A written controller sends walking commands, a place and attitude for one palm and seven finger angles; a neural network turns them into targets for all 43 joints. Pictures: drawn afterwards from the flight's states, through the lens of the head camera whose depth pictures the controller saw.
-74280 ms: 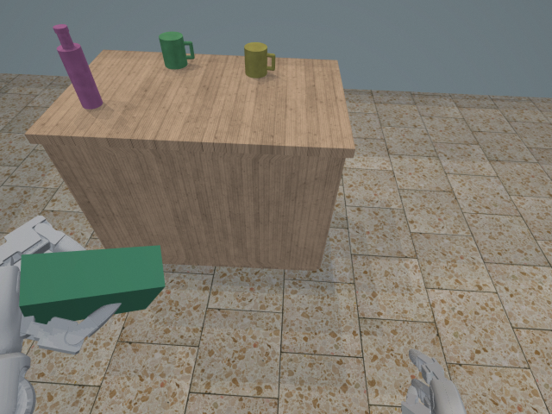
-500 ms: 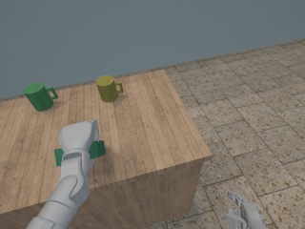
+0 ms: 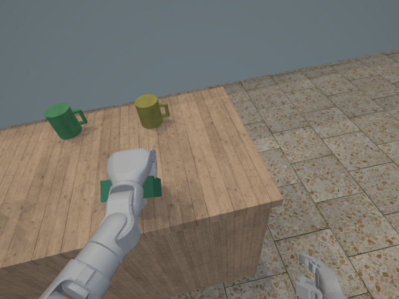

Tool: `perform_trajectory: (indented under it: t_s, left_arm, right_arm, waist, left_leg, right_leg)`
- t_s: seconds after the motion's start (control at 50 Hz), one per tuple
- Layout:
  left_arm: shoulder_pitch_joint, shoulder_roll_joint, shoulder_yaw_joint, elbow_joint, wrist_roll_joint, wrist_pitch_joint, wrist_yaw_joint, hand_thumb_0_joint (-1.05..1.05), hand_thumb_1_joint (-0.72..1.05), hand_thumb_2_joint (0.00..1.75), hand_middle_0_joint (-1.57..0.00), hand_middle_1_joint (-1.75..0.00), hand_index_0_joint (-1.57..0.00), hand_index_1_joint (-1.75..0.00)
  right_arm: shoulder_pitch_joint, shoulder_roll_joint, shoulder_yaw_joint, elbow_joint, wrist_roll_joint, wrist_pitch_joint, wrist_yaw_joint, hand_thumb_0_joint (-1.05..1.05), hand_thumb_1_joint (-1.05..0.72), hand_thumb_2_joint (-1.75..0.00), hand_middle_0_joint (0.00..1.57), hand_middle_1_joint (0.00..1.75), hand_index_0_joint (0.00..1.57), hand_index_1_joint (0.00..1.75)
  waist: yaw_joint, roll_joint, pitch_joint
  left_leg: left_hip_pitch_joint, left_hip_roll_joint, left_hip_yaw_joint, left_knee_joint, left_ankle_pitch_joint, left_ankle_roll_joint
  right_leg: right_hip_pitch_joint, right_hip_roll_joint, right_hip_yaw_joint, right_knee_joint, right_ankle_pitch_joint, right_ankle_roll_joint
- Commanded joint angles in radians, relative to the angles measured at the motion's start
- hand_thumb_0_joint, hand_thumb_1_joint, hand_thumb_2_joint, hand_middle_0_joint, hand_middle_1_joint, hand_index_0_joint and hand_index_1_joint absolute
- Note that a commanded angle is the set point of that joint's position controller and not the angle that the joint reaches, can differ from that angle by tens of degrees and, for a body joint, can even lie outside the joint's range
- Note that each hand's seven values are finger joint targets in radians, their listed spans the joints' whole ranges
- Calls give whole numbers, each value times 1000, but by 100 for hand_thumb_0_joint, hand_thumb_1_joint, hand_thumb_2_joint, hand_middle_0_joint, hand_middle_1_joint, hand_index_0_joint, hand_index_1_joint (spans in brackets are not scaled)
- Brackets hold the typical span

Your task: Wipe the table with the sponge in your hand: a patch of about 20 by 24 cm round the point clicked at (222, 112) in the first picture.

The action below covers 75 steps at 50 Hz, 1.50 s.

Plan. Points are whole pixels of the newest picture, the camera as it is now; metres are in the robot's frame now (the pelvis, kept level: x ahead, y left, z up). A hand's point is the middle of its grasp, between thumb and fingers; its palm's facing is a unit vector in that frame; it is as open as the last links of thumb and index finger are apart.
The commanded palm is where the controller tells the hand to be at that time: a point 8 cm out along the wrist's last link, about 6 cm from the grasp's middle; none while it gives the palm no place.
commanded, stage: slide across to the third lane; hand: left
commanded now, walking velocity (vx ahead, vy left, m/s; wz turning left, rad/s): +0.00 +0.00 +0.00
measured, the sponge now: (136, 189) +0.35 +0.21 +0.00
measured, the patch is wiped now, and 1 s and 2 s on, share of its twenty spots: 0.90 0.90 0.90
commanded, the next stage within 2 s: wipe forward along the third lane in 0.46 s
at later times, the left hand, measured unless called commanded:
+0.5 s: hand (151, 176) +0.35 +0.16 +0.06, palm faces -0.03 +0.00 -1.00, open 8.5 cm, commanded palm +0.32 +0.13 +0.11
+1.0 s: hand (154, 168) +0.38 +0.16 +0.06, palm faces -0.06 +0.02 -1.00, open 8.5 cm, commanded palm +0.36 +0.15 +0.09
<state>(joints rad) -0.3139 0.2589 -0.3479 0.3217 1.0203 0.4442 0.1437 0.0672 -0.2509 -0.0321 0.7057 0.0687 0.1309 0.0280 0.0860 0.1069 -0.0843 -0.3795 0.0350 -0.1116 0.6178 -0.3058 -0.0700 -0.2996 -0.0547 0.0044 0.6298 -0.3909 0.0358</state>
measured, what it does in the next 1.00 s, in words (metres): stands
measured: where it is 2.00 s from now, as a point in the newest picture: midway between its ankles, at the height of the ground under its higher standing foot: outside the picture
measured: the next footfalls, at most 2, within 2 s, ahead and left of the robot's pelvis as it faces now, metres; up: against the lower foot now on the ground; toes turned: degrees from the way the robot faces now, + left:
none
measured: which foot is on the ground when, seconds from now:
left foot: down 0.00-1.00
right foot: down 0.00-1.00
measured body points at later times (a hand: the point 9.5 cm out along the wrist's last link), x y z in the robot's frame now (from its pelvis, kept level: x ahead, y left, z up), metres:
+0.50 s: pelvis -0.02 -0.01 +0.00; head -0.02 -0.05 +0.45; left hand +0.35 +0.16 +0.11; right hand +0.18 -0.24 -0.12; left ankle +0.01 +0.17 -0.72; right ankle -0.04 -0.15 -0.72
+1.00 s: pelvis -0.03 -0.01 +0.00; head -0.02 -0.05 +0.44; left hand +0.38 +0.16 +0.11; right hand +0.12 -0.26 -0.14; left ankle +0.01 +0.17 -0.72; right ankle -0.04 -0.15 -0.72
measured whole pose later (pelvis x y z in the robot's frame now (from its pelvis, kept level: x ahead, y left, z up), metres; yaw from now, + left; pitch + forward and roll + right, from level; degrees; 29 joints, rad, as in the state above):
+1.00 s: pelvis -0.03 -0.01 +0.00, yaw -1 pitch +6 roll +0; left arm -0.69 0.20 -0.27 0.89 1.01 0.38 0.21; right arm 0.12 -0.25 -0.03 0.77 0.06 0.14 -0.01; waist 0.03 0.08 -0.11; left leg -0.49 0.05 -0.10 0.63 -0.26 -0.06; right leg -0.44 -0.03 0.02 0.69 -0.36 0.02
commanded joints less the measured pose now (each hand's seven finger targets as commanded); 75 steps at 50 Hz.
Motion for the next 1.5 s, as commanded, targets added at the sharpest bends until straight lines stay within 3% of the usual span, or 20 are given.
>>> perform_trajectory:
  t_s: [0.0,0.02,0.1,0.2,0.22,0.3,0.48,0.5,0.6,0.66,0.7,0.72,0.8,0.9,0.96,1.0,1.02,1.16,1.38,1.48]
  left_arm:
    - [-295,-11,10,-83,-29,-28,21,0,10,130,-120,-160,-120,-160]
    - [-331,-69,-42,-87,-34,-22,25,0,10,130,-120,-160,-120,-160]
    - [-390,-44,-13,-10,-22,1,38,0,10,130,-120,-160,-120,-160]
    - [-434,-74,-22,39,-46,0,43,0,10,130,-120,-160,-120,-160]
    - [-453,-121,-65,49,-54,-2,45,0,10,130,-120,-160,-120,-160]
    - [-491,-71,-17,101,-51,-9,48,0,10,130,-120,-160,-120,-160]
    - [-474,-92,-24,154,-58,-33,67,0,10,130,-120,-160,-120,-160]
    - [-473,-44,30,157,-61,-35,71,0,10,130,-120,-160,-120,-160]
    - [-522,-5,54,223,-47,-19,80,0,10,130,-120,-160,-120,-160]
    - [-592,-21,20,260,-20,-20,86,0,10,130,-120,-160,-120,-160]
    - [-579,54,103,310,-19,-18,89,0,10,130,-120,-160,-120,-160]
    - [-621,33,74,317,-13,-25,91,0,10,130,-120,-160,-120,-160]
    - [-616,57,124,397,-14,-45,97,0,10,130,-120,-160,-120,-160]
    - [-679,66,133,481,12,-72,118,0,10,130,-120,-160,-120,-160]
    - [-705,41,112,526,3,-81,135,0,10,130,-120,-160,-120,-160]
    - [-727,88,155,563,-3,-81,143,0,10,130,-120,-160,-120,-160]
    - [-764,93,139,573,-5,-82,147,0,10,130,-120,-160,-120,-160]
    - [-826,99,134,649,7,-83,162,0,10,130,-120,-160,-120,-160]
    - [-962,232,186,740,4,-90,163,0,10,130,-120,-160,-120,-160]
    - [-1026,286,195,753,0,-101,148,0,10,130,-120,-160,-120,-160]
  right_arm:
    - [-185,-99,-28,-144,5,-45,1,0,-90,-90,20,30,20,30]
    - [-183,-90,-24,-149,5,-46,3,0,-90,-90,20,30,20,30]
    - [-192,-93,-26,-129,6,-40,3,0,-90,-90,20,30,20,30]
    - [-193,-91,-26,-123,7,-40,4,0,-90,-90,20,30,20,30]
    - [-187,-85,-24,-128,8,-44,5,0,-90,-90,20,30,20,30]
    - [-185,-90,-26,-114,9,-41,1,0,-90,-90,20,30,20,30]
    - [-167,-89,-30,-117,7,-45,0,0,-90,-90,20,30,20,30]
    - [-168,-93,-31,-113,7,-44,-3,0,-90,-90,20,30,20,30]
    - [-160,-101,-23,-94,11,-42,-18,0,-90,-90,20,30,20,30]
    - [-136,-98,-22,-86,8,-43,-24,0,-90,-90,20,30,20,30]
    - [-124,-104,-22,-77,5,-40,-34,0,-90,-90,20,30,20,30]
    - [-115,-105,-19,-74,2,-37,-37,0,-90,-90,20,30,20,30]
    - [-96,-106,-20,-69,-3,-35,-44,0,-90,-90,20,30,20,30]
    - [-55,-106,-25,-59,-10,-32,-46,0,-90,-90,20,30,20,30]
    - [-33,-109,-30,-56,-11,-32,-46,0,-90,-90,20,30,20,30]
    - [-26,-114,-27,-51,-13,-34,-50,0,-90,-90,20,30,20,30]
    - [-16,-119,-25,-49,-11,-35,-54,0,-90,-90,20,30,20,30]
    - [32,-120,-33,-35,-15,-44,-51,0,-90,-90,20,30,20,30]
    - [92,-141,-31,-15,-11,-70,-63,0,-90,-90,20,30,20,30]
    - [127,-148,-27,-13,-9,-87,-70,0,-90,-90,20,30,20,30]
  waist:
    - [-41,-194,-209]
    - [-55,-169,-210]
    - [-49,-191,-205]
    - [-52,-204,-229]
    - [-64,-182,-222]
    - [-58,-190,-207]
    - [-54,-200,-216]
    - [-45,-211,-217]
    - [-60,-219,-148]
    - [-77,-169,-160]
    - [-59,-201,-182]
    - [-81,-187,-183]
    - [-74,-235,-186]
    - [-89,-219,-190]
    - [-113,-231,-179]
    - [-109,-240,-176]
    - [-128,-246,-168]
    - [-144,-203,-218]
    - [-181,-203,-193]
    - [-194,-196,-247]
  left_leg:
    - [160,-58,121,-55,257,89]
    - [166,-61,130,-50,258,91]
    - [154,-59,128,-58,236,89]
    - [151,-61,135,-54,237,89]
    - [153,-64,139,-50,229,92]
    - [141,-61,135,-60,203,91]
    - [129,-64,144,-61,186,93]
    - [126,-62,141,-68,185,92]
    - [97,-61,143,-81,132,91]
    - [100,-66,145,-76,116,91]
    - [86,-62,139,-79,119,90]
    - [89,-65,144,-68,125,90]
    - [53,-60,139,-67,108,87]
    - [24,-57,135,-54,88,85]
    - [5,-55,146,-38,66,86]
    - [-25,-55,138,-43,34,86]
    - [-32,-56,142,-37,12,88]
    - [-58,-51,144,-16,-5,87]
    - [-140,-49,143,-2,-95,96]
    - [-161,-45,139,15,-108,100]
  right_leg:
    - [0,94,-91,-81,387,-90]
    - [-5,93,-96,-75,391,-89]
    - [-15,95,-92,-87,362,-90]
    - [-4,91,-89,-86,387,-87]
    - [-13,88,-95,-79,379,-85]
    - [-25,90,-88,-95,342,-87]
    - [-22,86,-88,-98,326,-82]
    - [-14,89,-81,-108,322,-82]
    - [-60,89,-74,-127,255,-77]
    - [-86,88,-77,-112,225,-80]
    - [-76,92,-70,-117,225,-81]
    - [-82,88,-70,-103,243,-80]
    - [-101,91,-69,-107,226,-76]
    - [-145,93,-70,-89,199,-78]
    - [-170,89,-70,-87,184,-69]
    - [-185,92,-65,-92,146,-68]
    - [-196,90,-62,-88,124,-62]
    - [-232,92,-58,-71,105,-60]
    - [-290,95,-39,-73,-8,-44]
    - [-289,95,-30,-58,-16,-38]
